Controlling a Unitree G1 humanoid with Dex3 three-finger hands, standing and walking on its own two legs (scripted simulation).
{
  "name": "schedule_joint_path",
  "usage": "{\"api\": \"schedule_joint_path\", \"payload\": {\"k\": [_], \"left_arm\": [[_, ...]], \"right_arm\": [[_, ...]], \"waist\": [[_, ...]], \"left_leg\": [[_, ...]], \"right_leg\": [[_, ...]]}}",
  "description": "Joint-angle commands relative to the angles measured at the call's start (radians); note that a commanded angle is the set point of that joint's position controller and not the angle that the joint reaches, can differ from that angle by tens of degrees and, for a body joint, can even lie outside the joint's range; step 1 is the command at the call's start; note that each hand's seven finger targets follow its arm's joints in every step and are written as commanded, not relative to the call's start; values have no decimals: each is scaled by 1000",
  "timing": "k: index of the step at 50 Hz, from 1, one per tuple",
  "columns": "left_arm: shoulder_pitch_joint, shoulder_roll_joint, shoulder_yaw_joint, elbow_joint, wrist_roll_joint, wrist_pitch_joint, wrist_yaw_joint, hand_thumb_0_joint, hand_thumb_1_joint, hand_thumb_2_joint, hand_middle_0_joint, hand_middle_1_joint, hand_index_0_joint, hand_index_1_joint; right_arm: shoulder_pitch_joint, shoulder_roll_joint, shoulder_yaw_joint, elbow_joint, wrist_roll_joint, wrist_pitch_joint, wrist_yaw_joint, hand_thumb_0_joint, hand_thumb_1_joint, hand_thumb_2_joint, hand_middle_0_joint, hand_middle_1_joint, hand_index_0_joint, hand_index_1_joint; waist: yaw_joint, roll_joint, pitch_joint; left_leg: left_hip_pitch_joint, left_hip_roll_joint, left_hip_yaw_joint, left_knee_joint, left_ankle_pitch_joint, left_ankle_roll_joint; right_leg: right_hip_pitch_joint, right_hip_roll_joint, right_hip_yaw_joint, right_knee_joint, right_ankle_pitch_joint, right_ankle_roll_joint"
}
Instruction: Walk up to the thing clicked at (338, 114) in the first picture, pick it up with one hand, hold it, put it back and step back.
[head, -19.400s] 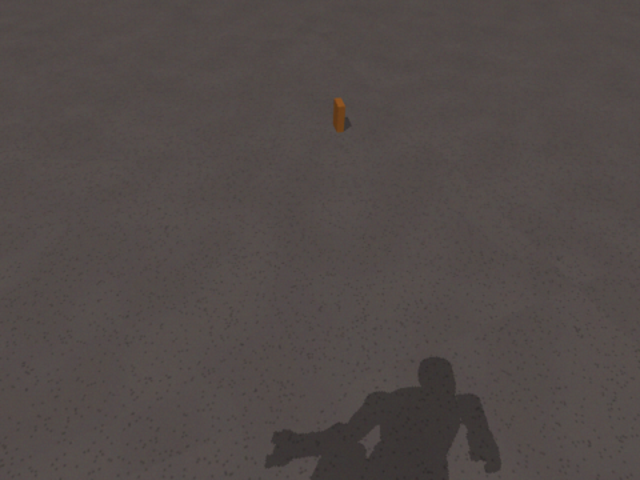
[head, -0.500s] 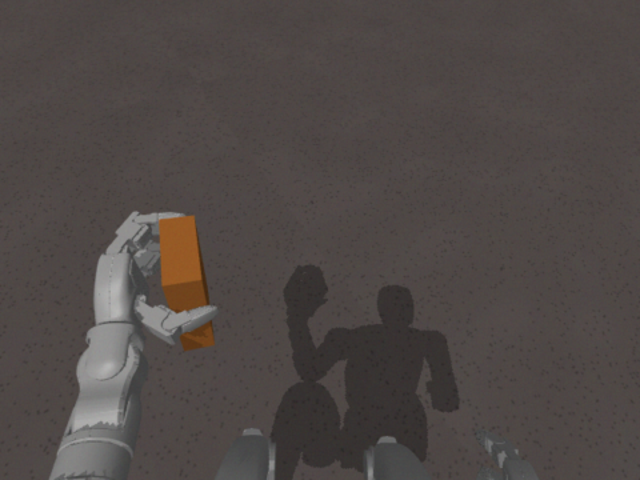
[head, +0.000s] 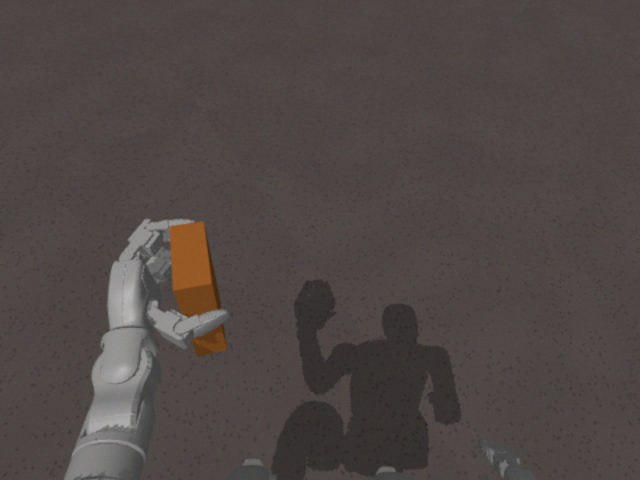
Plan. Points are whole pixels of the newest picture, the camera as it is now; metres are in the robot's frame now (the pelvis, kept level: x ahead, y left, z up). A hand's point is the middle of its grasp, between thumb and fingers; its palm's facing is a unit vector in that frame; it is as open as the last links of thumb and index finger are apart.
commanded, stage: lift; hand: left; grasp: from the side
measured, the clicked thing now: (200, 292) +0.35 +0.16 +0.02
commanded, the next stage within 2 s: hold in 0.22 s
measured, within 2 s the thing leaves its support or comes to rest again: neither
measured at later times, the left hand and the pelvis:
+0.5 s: hand (193, 267) +0.36 +0.16 +0.07, palm faces +0.14 -0.99 -0.02, open 12.6 cm; pelvis +0.02 +0.00 +0.01, yaw +0 degrees
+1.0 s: hand (186, 269) +0.35 +0.17 +0.08, palm faces +0.15 -0.99 -0.03, open 12.6 cm; pelvis +0.01 +0.00 +0.02, yaw +0 degrees
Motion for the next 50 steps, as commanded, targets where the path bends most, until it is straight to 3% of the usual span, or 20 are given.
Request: {"api": "schedule_joint_path", "payload": {"k": [1,3,5,7,8,11,13,16,18,20,22,27,28,36,37,38,40,42,48,50], "left_arm": [[-275,110,34,-221,-5,-66,2,0,-224,1230,-1205,-1433,-1226,-1438],[-245,84,24,-155,-4,-58,4,0,-213,1254,-1216,-1456,-1237,-1462],[-289,136,56,-218,2,-69,9,0,-199,1257,-1222,-1459,-1243,-1465],[-266,109,26,-202,4,-70,2,0,-211,1248,-1221,-1460,-1244,-1463],[-308,140,47,-277,-1,-81,4,0,-225,1231,-1220,-1447,-1242,-1451],[-252,102,34,-216,-10,-73,2,0,-218,1237,-1217,-1452,-1238,-1457],[-295,129,53,-255,-10,-77,9,0,-249,1238,-1219,-1455,-1237,-1462],[-202,69,19,-159,-10,-62,4,0,-229,1248,-1217,-1455,-1236,-1463],[-263,120,44,-230,-2,-69,8,0,-225,1141,-1190,-1394,-1211,-1396],[-271,98,17,-230,1,-66,7,0,-201,1144,-1201,-1401,-1224,-1400],[-278,105,32,-239,2,-67,16,0,-199,1146,-1207,-1403,-1229,-1404],[-275,105,37,-251,6,-69,33,0,-221,1151,-1206,-1411,-1227,-1412],[-245,66,8,-191,9,-61,31,0,-209,1152,-1207,-1406,-1227,-1408],[-300,120,36,-267,15,-69,36,0,-210,1180,-1231,-1445,-1251,-1447],[-269,78,6,-216,13,-61,31,0,-223,1170,-1224,-1435,-1244,-1437],[-305,104,30,-274,8,-67,36,0,-192,1173,-1212,-1424,-1232,-1426],[-267,57,4,-168,5,-53,33,0,-194,1186,-1216,-1439,-1238,-1439],[-298,95,33,-181,14,-58,37,0,-197,1187,-1207,-1432,-1226,-1436],[-323,119,35,-271,17,-82,32,0,-133,1190,-1219,-1434,-1241,-1434],[-303,66,-2,-218,3,-72,24,0,-153,1185,-1218,-1434,-1240,-1434]], "right_arm": [[0,-131,-53,-108,2,-34,-11,0,-904,-900,199,300,199,300],[0,-137,-56,-103,2,-33,-8,0,-906,-901,199,300,199,300],[-3,-139,-61,-106,3,-30,-8,0,-902,-900,199,300,199,300],[0,-135,-57,-110,1,-25,-7,0,-906,-900,199,300,199,300],[1,-138,-59,-108,2,-25,-5,0,-907,-900,199,300,199,300],[2,-134,-55,-109,3,-24,-5,0,-912,-902,199,300,199,300],[1,-135,-59,-103,4,-24,-6,0,-914,-903,199,300,199,300],[1,-136,-58,-102,3,-20,-6,0,-908,-902,199,300,199,300],[1,-137,-63,-100,4,-18,-6,0,-914,-901,199,300,199,300],[-3,-138,-62,-105,2,-16,-3,0,-911,-900,199,300,199,300],[7,-137,-63,-96,0,-16,0,0,-915,-901,199,300,199,300],[-11,-131,-61,-107,0,-11,-1,0,-916,-901,199,300,199,300],[-10,-129,-59,-108,-2,-10,0,0,-913,-901,199,300,199,300],[-20,-134,-61,-113,1,-9,-4,0,-917,-903,199,300,199,300],[-19,-129,-58,-113,-1,-9,-4,0,-918,-903,199,300,199,300],[-23,-131,-59,-113,1,-12,-5,0,-912,-902,199,300,199,300],[-27,-131,-58,-108,0,-14,-5,0,-908,-901,199,300,199,300],[-30,-133,-62,-107,-1,-14,-5,0,-910,-902,199,300,199,300],[-29,-135,-64,-109,-1,-15,2,0,-903,-900,199,300,199,300],[-36,-129,-56,-114,2,-20,3,0,-910,-902,199,300,199,300]], "waist": [[-10,11,-291],[-15,-1,-259],[0,19,-272],[-4,29,-296],[-1,33,-304],[-1,-12,-296],[0,7,-297],[-14,-32,-262],[-1,3,-286],[-12,10,-266],[-3,20,-284],[6,10,-260],[-6,-5,-250],[8,20,-281],[-1,-3,-267],[6,3,-261],[-12,-34,-216],[-3,-24,-216],[10,53,-263],[-11,-6,-219]], "left_leg": [[213,-30,10,-153,220,26],[208,-29,9,-162,214,25],[218,-30,10,-170,218,23],[257,-30,10,-174,253,20],[271,-27,7,-181,265,18],[258,-30,9,-179,290,23],[267,-30,18,-177,298,24],[256,-30,19,-180,304,28],[282,-31,23,-179,324,27],[298,-31,21,-189,332,25],[315,-27,15,-191,356,23],[306,-30,22,-220,305,20],[297,-31,21,-220,298,22],[349,-32,23,-242,321,20],[347,-30,23,-243,321,21],[340,-32,23,-251,304,20],[316,-30,25,-249,296,25],[304,-32,26,-251,287,25],[374,-31,20,-279,272,10],[345,-28,16,-282,241,16]], "right_leg": [[151,29,4,-161,287,-14],[140,30,2,-165,279,-17],[161,28,3,-173,280,-17],[174,30,2,-172,305,-20],[184,32,-2,-169,313,-20],[219,31,0,-177,348,-14],[220,28,10,-186,367,-10],[220,28,8,-195,379,-8],[231,26,12,-201,395,-7],[222,30,7,-202,391,-10],[224,31,2,-200,399,-13],[252,29,3,-220,361,-12],[252,30,2,-225,358,-11],[288,28,4,-241,375,-11],[292,30,2,-245,376,-9],[293,29,2,-251,362,-10],[273,30,3,-259,365,-6],[277,26,5,-262,360,-6],[282,32,-4,-258,311,-21],[277,36,-7,-268,291,-15]]}}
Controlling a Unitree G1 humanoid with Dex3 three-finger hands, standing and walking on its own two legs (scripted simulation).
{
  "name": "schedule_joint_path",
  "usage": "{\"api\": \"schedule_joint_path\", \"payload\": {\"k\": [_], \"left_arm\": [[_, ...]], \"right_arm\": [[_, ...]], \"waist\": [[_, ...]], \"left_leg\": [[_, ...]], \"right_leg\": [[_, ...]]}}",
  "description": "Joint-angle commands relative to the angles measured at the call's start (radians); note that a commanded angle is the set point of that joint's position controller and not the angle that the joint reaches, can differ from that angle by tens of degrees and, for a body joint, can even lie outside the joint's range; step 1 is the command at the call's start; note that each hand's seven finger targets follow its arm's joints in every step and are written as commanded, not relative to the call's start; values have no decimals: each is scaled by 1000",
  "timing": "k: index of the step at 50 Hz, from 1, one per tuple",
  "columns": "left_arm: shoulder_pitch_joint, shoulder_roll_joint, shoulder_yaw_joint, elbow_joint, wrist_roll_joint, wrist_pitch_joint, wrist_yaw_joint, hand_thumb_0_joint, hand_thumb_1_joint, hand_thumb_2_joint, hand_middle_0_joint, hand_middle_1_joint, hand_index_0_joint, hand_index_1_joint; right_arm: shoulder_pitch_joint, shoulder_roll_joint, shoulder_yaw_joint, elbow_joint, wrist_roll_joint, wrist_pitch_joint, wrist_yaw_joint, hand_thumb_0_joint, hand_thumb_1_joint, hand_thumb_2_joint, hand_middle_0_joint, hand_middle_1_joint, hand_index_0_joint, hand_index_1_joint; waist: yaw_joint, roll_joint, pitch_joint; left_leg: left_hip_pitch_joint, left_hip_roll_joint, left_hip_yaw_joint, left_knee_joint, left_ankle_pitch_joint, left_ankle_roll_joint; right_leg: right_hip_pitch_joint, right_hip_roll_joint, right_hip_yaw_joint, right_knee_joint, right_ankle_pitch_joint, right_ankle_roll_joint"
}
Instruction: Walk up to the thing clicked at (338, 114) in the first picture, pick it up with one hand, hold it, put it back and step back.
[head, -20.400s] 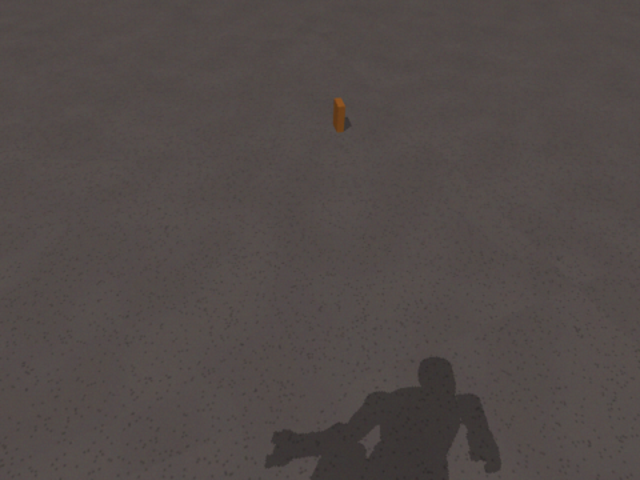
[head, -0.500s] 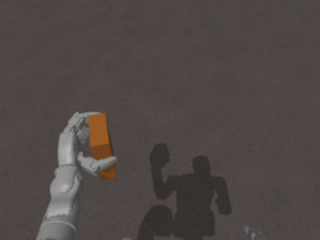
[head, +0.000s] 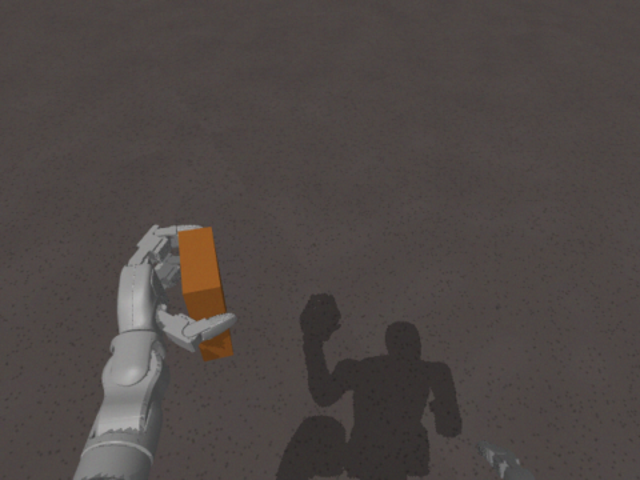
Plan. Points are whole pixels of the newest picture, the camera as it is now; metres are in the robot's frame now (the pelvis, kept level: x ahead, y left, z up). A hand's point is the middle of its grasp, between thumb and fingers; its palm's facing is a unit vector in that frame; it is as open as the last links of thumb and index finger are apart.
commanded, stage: hold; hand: left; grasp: from the side
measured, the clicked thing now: (207, 297) +0.35 +0.16 +0.03
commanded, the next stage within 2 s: crouch in 1.92 s
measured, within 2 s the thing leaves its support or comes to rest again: neither
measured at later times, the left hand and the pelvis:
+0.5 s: hand (196, 294) +0.33 +0.16 +0.06, palm faces +0.15 -0.99 -0.01, open 12.6 cm; pelvis -0.01 +0.00 +0.00, yaw +0 degrees
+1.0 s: hand (189, 290) +0.33 +0.17 +0.07, palm faces +0.15 -0.99 -0.01, open 12.6 cm; pelvis +0.00 +0.00 +0.00, yaw +0 degrees
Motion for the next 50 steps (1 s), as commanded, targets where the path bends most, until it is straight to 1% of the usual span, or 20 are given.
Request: {"api": "schedule_joint_path", "payload": {"k": [1,3,4,7,10,13,18,20,24,27,28,31,35,39,40,41,42,45,47,50], "left_arm": [[-309,124,52,-226,-16,-77,-5,0,-159,1194,-1223,-1443,-1244,-1444],[-287,96,17,-198,-10,-68,-13,0,-197,1189,-1207,-1429,-1227,-1433],[-328,121,29,-270,-13,-77,-11,0,-178,1186,-1210,-1431,-1230,-1432],[-261,115,39,-206,-11,-72,-15,0,-155,1205,-1225,-1443,-1245,-1445],[-307,139,58,-256,-23,-78,-18,0,-170,1202,-1216,-1442,-1237,-1444],[-271,110,34,-245,-26,-69,-21,0,-186,1199,-1208,-1436,-1229,-1438],[-249,112,50,-205,-22,-64,-20,0,-211,1193,-1197,-1417,-1213,-1425],[-265,85,18,-226,-22,-68,-22,0,-189,1202,-1201,-1434,-1221,-1438],[-333,155,60,-322,-14,-85,-14,0,-201,1178,-1182,-1405,-1200,-1409],[-258,100,48,-184,-20,-75,-16,0,-233,1185,-1191,-1427,-1211,-1430],[-287,135,76,-240,-22,-83,-11,0,-215,1190,-1184,-1420,-1203,-1425],[-260,118,52,-191,-17,-81,-25,0,-213,1188,-1179,-1416,-1199,-1421],[-292,149,72,-251,-22,-96,-33,0,-202,1184,-1187,-1413,-1206,-1418],[-244,115,56,-216,-35,-81,-37,0,-218,1186,-1183,-1417,-1203,-1421],[-289,109,35,-285,-38,-87,-39,0,-221,1186,-1187,-1415,-1206,-1421],[-255,133,62,-241,-33,-83,-35,0,-250,1190,-1194,-1421,-1211,-1430],[-251,112,41,-256,-30,-84,-37,0,-245,1183,-1190,-1416,-1209,-1421],[-238,143,73,-256,-26,-85,-32,0,-243,1187,-1193,-1420,-1212,-1426],[-277,127,54,-321,-32,-84,-31,0,-235,1188,-1186,-1413,-1203,-1421],[-233,122,58,-220,-26,-67,-29,0,-257,1188,-1187,-1418,-1207,-1424]], "right_arm": [[-27,-138,-50,-109,8,-47,-10,0,-910,-902,199,300,199,300],[-31,-136,-48,-114,7,-46,-12,0,-910,-903,199,300,199,300],[-35,-140,-51,-113,9,-48,-11,0,-906,-902,199,300,199,300],[-34,-135,-48,-110,8,-48,-9,0,-901,-901,199,300,199,300],[-38,-138,-48,-116,14,-52,-10,0,-905,-902,199,300,199,300],[-39,-131,-42,-118,13,-56,-12,0,-907,-903,199,300,199,300],[-32,-136,-49,-105,13,-58,-13,0,-906,-904,199,300,199,300],[-37,-136,-49,-112,12,-60,-10,0,-900,-902,199,300,199,300],[-29,-134,-47,-111,11,-57,-15,0,-904,-903,199,300,199,300],[-48,-129,-42,-113,10,-60,-14,0,-912,-904,199,300,199,300],[-50,-132,-45,-111,13,-60,-15,0,-904,-903,199,300,199,300],[-45,-133,-45,-108,10,-56,-16,0,-907,-904,199,300,199,300],[-41,-134,-49,-104,10,-62,-16,0,-906,-904,199,300,199,300],[-42,-140,-50,-105,14,-63,-14,0,-905,-903,199,300,199,300],[-44,-140,-52,-110,16,-68,-12,0,-904,-903,199,300,199,300],[-30,-143,-54,-99,15,-66,-12,0,-909,-905,198,300,199,300],[-43,-137,-51,-110,15,-67,-10,0,-903,-903,199,300,199,300],[-42,-139,-53,-108,14,-68,-14,0,-905,-904,198,300,199,300],[-35,-136,-50,-112,15,-67,-16,0,-908,-905,198,300,199,300],[-25,-140,-53,-93,14,-64,-17,0,-902,-903,199,300,199,300]], "waist": [[-8,-3,-265],[-15,5,-255],[-9,19,-258],[-2,13,-234],[-1,12,-253],[-4,-11,-257],[-6,-12,-224],[-10,10,-234],[2,22,-305],[-12,-33,-221],[0,-18,-223],[-8,-15,-239],[-7,5,-250],[-7,-10,-242],[-5,3,-251],[-6,8,-256],[-1,17,-239],[0,4,-245],[-4,-3,-290],[-11,-9,-234]], "left_leg": [[145,-26,4,-127,186,17],[155,-25,4,-133,197,18],[161,-24,2,-138,186,14],[142,-27,5,-142,157,14],[152,-31,9,-146,146,17],[149,-31,10,-141,175,20],[141,-31,12,-139,174,22],[160,-31,10,-146,173,19],[185,-35,13,-140,209,19],[137,-33,13,-139,164,26],[135,-33,13,-149,147,23],[142,-34,16,-142,158,24],[147,-40,20,-133,169,24],[159,-31,10,-139,180,21],[164,-31,8,-142,186,18],[165,-31,8,-137,199,20],[154,-31,8,-140,191,17],[159,-34,10,-137,186,21],[181,-34,12,-131,234,22],[162,-28,8,-130,233,23]], "right_leg": [[96,33,-11,-119,237,-17],[88,32,-11,-124,248,-17],[82,34,-14,-122,233,-20],[83,33,-15,-133,202,-19],[100,28,-8,-140,197,-17],[120,28,-8,-143,229,-12],[95,25,-6,-142,232,-12],[86,27,-9,-138,225,-16],[139,23,-4,-137,263,-13],[96,25,-4,-150,226,-8],[101,24,-5,-149,207,-11],[96,23,-1,-150,219,-10],[102,17,8,-152,230,-8],[96,27,-7,-144,233,-14],[104,27,-10,-140,238,-16],[104,26,-9,-133,249,-16],[93,28,-12,-133,238,-19],[100,25,-8,-141,236,-14],[136,23,-5,-137,293,-9],[97,29,-9,-132,286,-12]]}}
